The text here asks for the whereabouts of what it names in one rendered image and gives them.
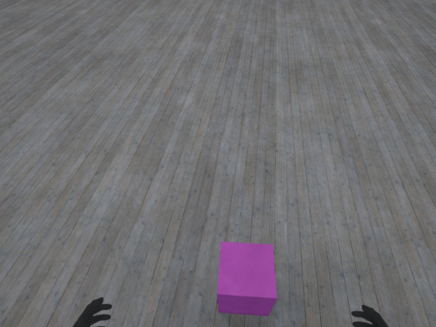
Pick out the carton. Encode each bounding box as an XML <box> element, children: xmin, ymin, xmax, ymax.
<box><xmin>217</xmin><ymin>242</ymin><xmax>277</xmax><ymax>316</ymax></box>

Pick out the right robot hand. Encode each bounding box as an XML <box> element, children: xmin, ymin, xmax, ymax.
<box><xmin>352</xmin><ymin>305</ymin><xmax>389</xmax><ymax>327</ymax></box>

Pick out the left robot hand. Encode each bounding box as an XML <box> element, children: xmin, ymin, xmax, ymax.
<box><xmin>73</xmin><ymin>297</ymin><xmax>112</xmax><ymax>327</ymax></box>

